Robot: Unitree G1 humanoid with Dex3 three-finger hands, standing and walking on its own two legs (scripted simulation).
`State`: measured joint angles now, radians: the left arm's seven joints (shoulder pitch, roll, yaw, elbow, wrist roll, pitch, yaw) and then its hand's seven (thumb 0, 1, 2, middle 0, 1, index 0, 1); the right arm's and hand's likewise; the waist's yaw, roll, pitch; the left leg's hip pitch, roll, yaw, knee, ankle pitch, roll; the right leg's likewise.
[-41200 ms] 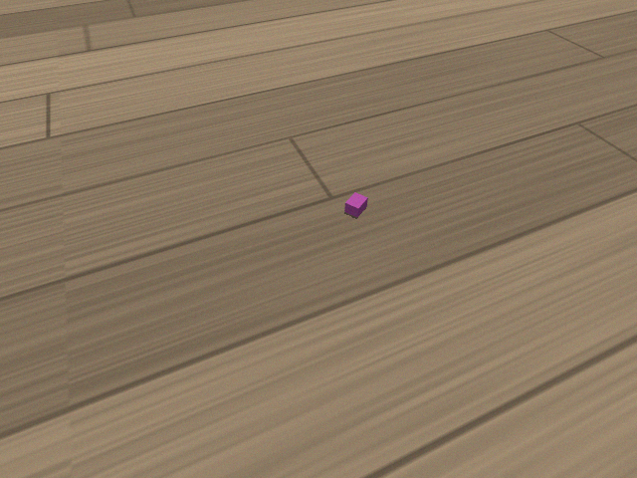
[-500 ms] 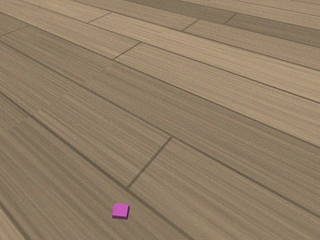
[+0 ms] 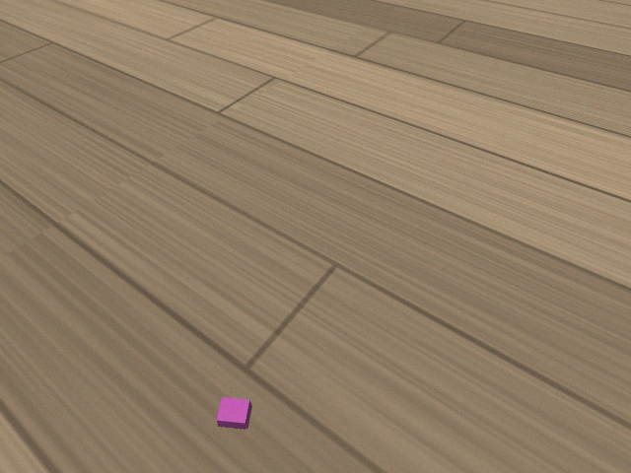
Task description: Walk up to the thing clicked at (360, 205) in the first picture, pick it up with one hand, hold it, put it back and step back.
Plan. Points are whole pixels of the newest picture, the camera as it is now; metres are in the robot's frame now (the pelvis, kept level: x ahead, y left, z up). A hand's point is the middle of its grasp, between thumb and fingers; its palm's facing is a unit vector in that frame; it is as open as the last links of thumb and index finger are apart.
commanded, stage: stand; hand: left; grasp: from above
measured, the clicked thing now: (234, 413) +0.44 +0.28 -0.75
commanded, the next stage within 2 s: step back in 0.30 s
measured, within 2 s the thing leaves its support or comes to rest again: neither
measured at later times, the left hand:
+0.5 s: hand out of the picture +0.08 +0.28 -0.16, palm faces +0.01 -0.93 -0.38, open 7.4 cm
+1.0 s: hand out of the picture +0.01 +0.33 -0.18, palm faces -0.08 -0.92 -0.37, open 7.4 cm
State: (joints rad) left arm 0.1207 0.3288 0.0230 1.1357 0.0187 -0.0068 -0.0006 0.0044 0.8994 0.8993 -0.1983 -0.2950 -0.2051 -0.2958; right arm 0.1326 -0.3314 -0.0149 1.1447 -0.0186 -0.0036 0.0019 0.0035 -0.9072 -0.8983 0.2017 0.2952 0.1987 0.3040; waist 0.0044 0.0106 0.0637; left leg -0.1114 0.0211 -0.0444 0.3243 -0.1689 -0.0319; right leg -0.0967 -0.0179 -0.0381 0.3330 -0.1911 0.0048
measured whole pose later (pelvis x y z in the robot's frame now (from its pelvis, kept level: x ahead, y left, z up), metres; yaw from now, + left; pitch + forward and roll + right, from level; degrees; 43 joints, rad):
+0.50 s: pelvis -0.02 +0.02 -0.01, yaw +1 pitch -2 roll +0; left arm 0.07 0.35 0.07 1.00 0.02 0.02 0.01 0.00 0.90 0.90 -0.20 -0.30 -0.21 -0.30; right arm 0.09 -0.40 -0.06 0.99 0.00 0.04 0.01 0.00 -0.91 -0.90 0.20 0.30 0.20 0.30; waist -0.01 0.01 0.16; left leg -0.36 -0.05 -0.06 0.87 -0.46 0.04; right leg -0.23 -0.05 -0.03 0.51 -0.24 0.00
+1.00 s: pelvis -0.11 +0.07 -0.02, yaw -4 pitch -2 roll -1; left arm 0.13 0.39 0.08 0.88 0.02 0.06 0.01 0.00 0.90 0.90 -0.20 -0.29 -0.20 -0.30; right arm 0.11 -0.35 -0.04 0.84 -0.02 0.02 -0.01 0.00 -0.90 -0.90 0.21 0.30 0.20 0.30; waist -0.01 -0.02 0.20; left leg -0.35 -0.01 0.07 0.63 -0.24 0.07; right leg -0.33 0.04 0.07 0.89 -0.50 0.00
